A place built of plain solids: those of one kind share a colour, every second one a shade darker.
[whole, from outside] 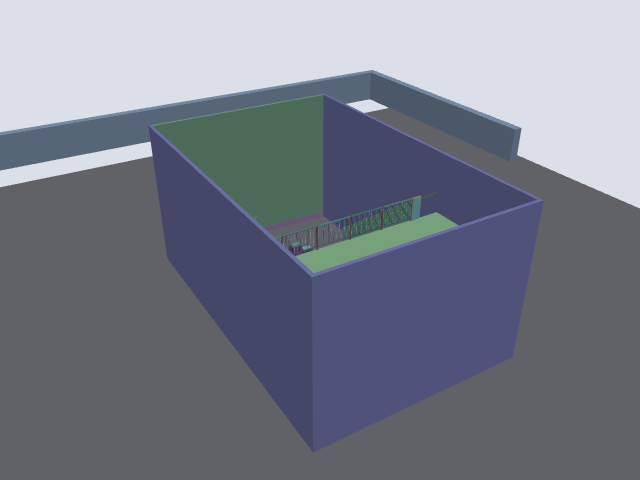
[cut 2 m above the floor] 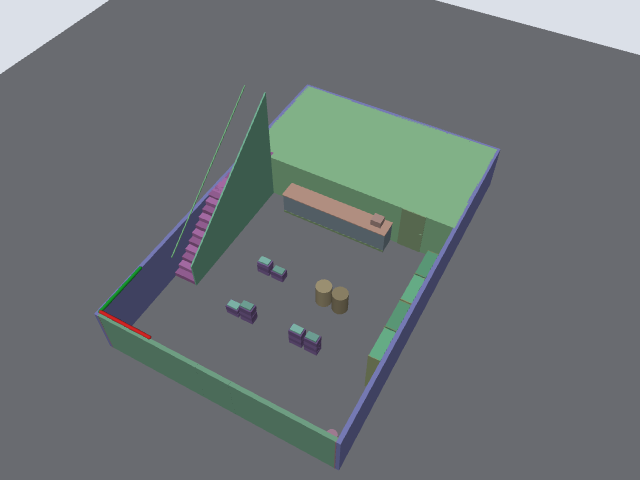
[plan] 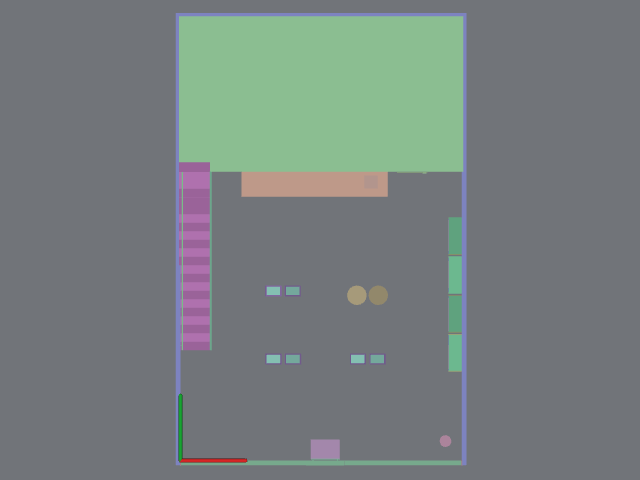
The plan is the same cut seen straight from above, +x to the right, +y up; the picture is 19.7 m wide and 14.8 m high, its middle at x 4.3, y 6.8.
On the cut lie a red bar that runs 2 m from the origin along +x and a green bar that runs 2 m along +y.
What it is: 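A wine merchant's shop at street level behind a glazed front, one room two levels high, with a raised rear level reached by one straight flight, fitted out in the 1990s to 2020s; 8.7 x 13.7 m, 6.76 m high throughout; its front glazed onto the street; the raised level 4.18 m over the floor, over the rear 4.8 m, open to the hall behind a guard 1.0 m high along its edge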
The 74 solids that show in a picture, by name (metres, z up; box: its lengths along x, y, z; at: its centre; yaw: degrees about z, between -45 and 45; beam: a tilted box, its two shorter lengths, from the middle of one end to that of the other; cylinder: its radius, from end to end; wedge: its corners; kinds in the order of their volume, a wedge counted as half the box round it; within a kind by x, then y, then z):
{
 "upper_1": {"box": [8.77, 4.8, 4.23], "at": [4.33, 11.3, 2.06]},
 "street_hedge_1": {"box": [0.6, 15.85, 2.25], "at": [-14.7, -8.07, 1.07]},
 "street_hedge_2": {"box": [38.67, 0.6, 2.25], "at": [4.33, -16.3, 1.07]},
 "wall_1": {"box": [0.15, 13.95, 6.81], "at": [-0.07, 6.83, 3.35]},
 "wall_2": {"box": [8.97, 0.15, 6.81], "at": [4.33, 13.72, 3.35]},
 "wall_3": {"box": [0.15, 13.95, 6.81], "at": [8.74, 6.83, 3.35]},
 "stair_step_1": {"box": [0.96, 0.52, 0.24], "at": [0.43, 3.66, 0.07]},
 "stair_step_2": {"box": [0.96, 0.52, 0.43], "at": [0.43, 3.92, 0.17]},
 "stair_step_3": {"box": [0.96, 0.52, 0.62], "at": [0.43, 4.18, 0.26]},
 "stair_step_4": {"box": [0.96, 0.52, 0.81], "at": [0.43, 4.45, 0.36]},
 "stair_step_5": {"box": [0.96, 0.52, 1.0], "at": [0.43, 4.71, 0.45]},
 "stair_step_6": {"box": [0.96, 0.52, 1.19], "at": [0.43, 4.97, 0.55]},
 "stair_step_7": {"box": [0.96, 0.52, 1.38], "at": [0.43, 5.23, 0.64]},
 "stair_step_8": {"box": [0.96, 0.52, 1.57], "at": [0.43, 5.49, 0.74]},
 "stair_step_9": {"box": [0.96, 0.52, 1.76], "at": [0.43, 5.76, 0.83]},
 "stair_step_10": {"box": [0.96, 0.52, 1.95], "at": [0.43, 6.02, 0.93]},
 "stair_step_11": {"box": [0.96, 0.52, 2.15], "at": [0.43, 6.28, 1.02]},
 "stair_step_12": {"box": [0.96, 0.52, 2.34], "at": [0.43, 6.54, 1.12]},
 "stair_step_13": {"box": [0.96, 0.52, 2.53], "at": [0.43, 6.8, 1.21]},
 "stair_step_14": {"box": [0.96, 0.52, 2.72], "at": [0.43, 7.07, 1.31]},
 "stair_step_15": {"box": [0.96, 0.52, 2.91], "at": [0.43, 7.33, 1.4]},
 "stair_step_16": {"box": [0.96, 0.52, 3.1], "at": [0.43, 7.59, 1.5]},
 "stair_step_17": {"box": [0.96, 0.52, 3.29], "at": [0.43, 7.85, 1.59]},
 "stair_step_18": {"box": [0.96, 0.52, 3.67], "at": [0.43, 8.38, 1.78]},
 "stair_step_19": {"box": [0.96, 0.52, 3.86], "at": [0.43, 8.64, 1.88]},
 "stair_step_20": {"box": [0.96, 0.56, 4.05], "at": [0.43, 8.92, 1.98]},
 "window_wall_1": {"box": [3.86, 0.15, 6.81], "at": [1.93, -0.07, 3.35]},
 "window_wall_2": {"box": [1.2, 0.15, 6.81], "at": [4.46, -0.07, 3.35]},
 "window_wall_3": {"box": [3.61, 0.15, 6.81], "at": [6.87, -0.07, 3.35]},
 "shelves_body_1": {"box": [0.4, 1.16, 2.1], "at": [8.47, 3.32, 1.0]},
 "shelves_body_2": {"box": [0.4, 1.16, 2.1], "at": [8.47, 4.52, 1.0]},
 "shelves_body_3": {"box": [0.4, 1.16, 2.1], "at": [8.47, 5.72, 1.0]},
 "shelves_body_4": {"box": [0.4, 1.16, 2.1], "at": [8.47, 6.92, 1.0]},
 "counter_1": {"box": [4.47, 0.7, 1.05], "at": [4.13, 8.54, 0.47]},
 "stair_guard_1": {"wedge": [[0.9, 3.4, -0.02], [0.9, 3.4, 1.14], [0.9, 8.91, -0.02], [0.9, 8.91, 5.14], [0.96, 3.4, -0.02], [0.96, 3.4, 1.14], [0.96, 8.91, -0.02], [0.96, 8.91, 5.14]]},
 "crate_1": {"box": [0.5, 0.34, 0.24], "at": [2.85, 5.23, 0.07]},
 "crate_2": {"box": [0.5, 0.34, 0.24], "at": [2.85, 5.23, 0.26]},
 "crate_3": {"box": [0.5, 0.34, 0.24], "at": [2.86, 3.13, 0.26]},
 "crate_4": {"box": [0.5, 0.34, 0.24], "at": [2.87, 5.23, 0.45]},
 "crate_5": {"box": [0.5, 0.34, 0.24], "at": [3.46, 3.13, 0.45]},
 "crate_6": {"box": [0.5, 0.34, 0.24], "at": [3.46, 5.23, 0.07]},
 "crate_7": {"box": [0.5, 0.34, 0.24], "at": [3.46, 5.23, 0.26]},
 "crate_8": {"box": [0.5, 0.34, 0.24], "at": [3.47, 3.13, 0.07]},
 "crate_9": {"box": [0.5, 0.34, 0.24], "at": [3.47, 3.13, 0.26]},
 "crate_10": {"box": [0.5, 0.34, 0.24], "at": [3.47, 3.13, 0.64]},
 "crate_11": {"box": [0.5, 0.34, 0.24], "at": [5.47, 3.13, 0.45]},
 "crate_12": {"box": [0.5, 0.34, 0.24], "at": [5.47, 3.13, 0.64]},
 "crate_13": {"box": [0.5, 0.34, 0.24], "at": [6.07, 3.13, 0.07]},
 "crate_14": {"box": [0.5, 0.34, 0.24], "at": [6.07, 3.13, 0.26]},
 "crate_15": {"box": [0.5, 0.34, 0.24], "at": [6.07, 3.13, 0.45]},
 "crate_16": {"box": [0.5, 0.34, 0.24], "at": [6.08, 3.13, 0.64]},
 "barrel_1": {"cylinder": 0.3, "from": [5.44, 5.1, 0.0], "to": [5.44, 5.1, 0.88]},
 "barrel_2": {"cylinder": 0.3, "from": [6.1, 5.1, 0.0], "to": [6.1, 5.1, 0.88]},
 "stair_wall_rail_1": {"wedge": [[0.04, 3.4, 1.1], [0.04, 3.4, 1.15], [0.04, 8.9, 5.09], [0.04, 8.9, 5.13], [0.07, 3.4, 1.1], [0.07, 3.4, 1.15], [0.07, 8.9, 5.09], [0.07, 8.9, 5.13]]},
 "counter_top_1": {"box": [4.51, 0.78, 0.04], "at": [4.13, 8.52, 1.02]},
 "necks_1": {"box": [0.42, 0.26, 0.12], "at": [2.86, 3.13, 0.39]},
 "necks_2": {"box": [0.42, 0.26, 0.12], "at": [2.86, 5.23, 0.58]},
 "necks_3": {"box": [0.42, 0.26, 0.12], "at": [3.46, 3.13, 0.77]},
 "necks_4": {"box": [0.42, 0.26, 0.12], "at": [3.46, 5.23, 0.39]},
 "necks_5": {"box": [0.42, 0.26, 0.12], "at": [5.47, 3.13, 0.77]},
 "necks_6": {"box": [0.42, 0.26, 0.12], "at": [6.07, 3.13, 0.77]},
 "stallriser_1": {"box": [3.86, 0.05, 0.35], "at": [1.93, -0.02, 0.12]},
 "service_door_1": {"box": [0.95, 0.03, 2.1], "at": [7.14, 8.88, 1.0]},
 "till_1": {"box": [0.42, 0.4, 0.28], "at": [5.87, 8.59, 1.18]},
 "plant_pot_1": {"cylinder": 0.18, "from": [8.17, 0.6, 0.0], "to": [8.17, 0.6, 0.38]},
 "door_mat_1": {"box": [0.9, 0.6, 0.07], "at": [4.46, 0.35, -0.02]},
 "shelves_cheek_1": {"box": [0.41, 0.032, 2.1], "at": [8.46, 2.75, 1.0]},
 "upper_guard_return_1": {"box": [0.4, 0.06, 0.99], "at": [1.16, 8.93, 4.62]},
 "upper_guard_rail_1": {"box": [1.46, 0.044, 0.044], "at": [2.09, 8.93, 5.16]},
 "upper_guard_rail_2": {"box": [1.46, 0.044, 0.044], "at": [3.54, 8.93, 5.16]},
 "upper_guard_rail_3": {"box": [1.46, 0.044, 0.044], "at": [5.0, 8.93, 5.16]},
 "upper_guard_rail_4": {"box": [1.46, 0.044, 0.044], "at": [6.46, 8.93, 5.16]},
 "counter_kick_1": {"box": [4.47, 0.012, 0.15], "at": [4.13, 8.18, 0.03]},
 "upper_guard_post_1": {"box": [0.05, 0.05, 1.06], "at": [5.73, 8.93, 4.66]}
}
